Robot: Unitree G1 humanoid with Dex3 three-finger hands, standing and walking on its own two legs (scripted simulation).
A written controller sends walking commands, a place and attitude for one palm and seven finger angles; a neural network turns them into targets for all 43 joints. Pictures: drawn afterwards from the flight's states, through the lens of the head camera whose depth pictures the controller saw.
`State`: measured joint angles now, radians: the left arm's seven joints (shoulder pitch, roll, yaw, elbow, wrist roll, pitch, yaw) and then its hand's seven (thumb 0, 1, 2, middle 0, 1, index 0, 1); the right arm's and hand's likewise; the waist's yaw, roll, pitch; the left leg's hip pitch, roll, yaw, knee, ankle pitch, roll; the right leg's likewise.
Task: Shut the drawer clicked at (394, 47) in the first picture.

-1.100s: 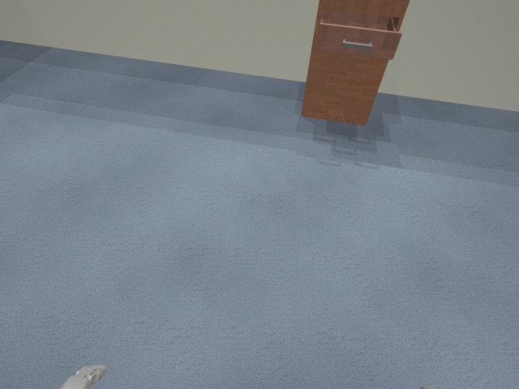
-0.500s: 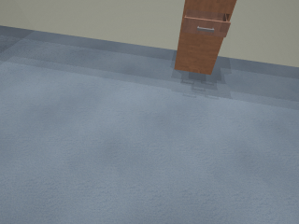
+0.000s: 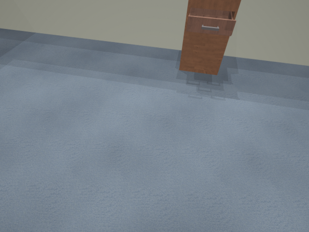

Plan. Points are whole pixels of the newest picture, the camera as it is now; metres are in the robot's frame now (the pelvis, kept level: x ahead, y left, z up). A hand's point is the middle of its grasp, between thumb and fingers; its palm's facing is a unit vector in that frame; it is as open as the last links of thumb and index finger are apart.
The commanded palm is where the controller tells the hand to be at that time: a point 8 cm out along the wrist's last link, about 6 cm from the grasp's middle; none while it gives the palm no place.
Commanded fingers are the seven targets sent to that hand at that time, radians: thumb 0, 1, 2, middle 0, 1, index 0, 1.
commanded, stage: look at it before walking up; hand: left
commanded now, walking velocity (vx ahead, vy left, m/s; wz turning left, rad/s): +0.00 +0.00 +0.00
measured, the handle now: (210, 27) +1.67 -0.38 -0.17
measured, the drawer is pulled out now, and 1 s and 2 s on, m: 0.20 0.20 0.20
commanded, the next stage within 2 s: walk to a spot facing it in 0.64 s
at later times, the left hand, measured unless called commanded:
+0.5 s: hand out of the picture +0.09 +0.24 -0.16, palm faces -0.04 -0.94 -0.33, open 7.4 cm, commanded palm none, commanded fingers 0.00 0.90 0.90 -0.20 -0.30 -0.20 -0.30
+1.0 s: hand out of the picture +0.07 +0.20 -0.17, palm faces -0.11 -0.96 -0.25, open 7.4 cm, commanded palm none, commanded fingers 0.00 0.90 0.90 -0.20 -0.30 -0.20 -0.30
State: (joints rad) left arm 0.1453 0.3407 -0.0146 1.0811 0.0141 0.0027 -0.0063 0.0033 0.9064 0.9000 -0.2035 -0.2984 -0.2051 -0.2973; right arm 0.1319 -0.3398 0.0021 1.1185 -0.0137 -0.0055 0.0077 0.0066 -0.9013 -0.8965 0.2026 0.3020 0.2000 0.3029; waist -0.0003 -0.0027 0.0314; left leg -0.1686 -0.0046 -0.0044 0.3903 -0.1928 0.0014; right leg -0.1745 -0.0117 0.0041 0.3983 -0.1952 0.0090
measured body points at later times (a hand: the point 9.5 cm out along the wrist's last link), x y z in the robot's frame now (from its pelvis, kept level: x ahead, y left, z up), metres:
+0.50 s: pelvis +0.01 -0.01 +0.00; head +0.01 +0.00 +0.45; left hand +0.09 +0.29 -0.13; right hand +0.09 -0.30 -0.13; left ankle +0.01 +0.12 -0.74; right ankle +0.01 -0.12 -0.74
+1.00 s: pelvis +0.04 -0.01 -0.01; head +0.04 -0.02 +0.44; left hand +0.08 +0.25 -0.15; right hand +0.06 -0.28 -0.16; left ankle +0.01 +0.12 -0.74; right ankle +0.01 -0.12 -0.73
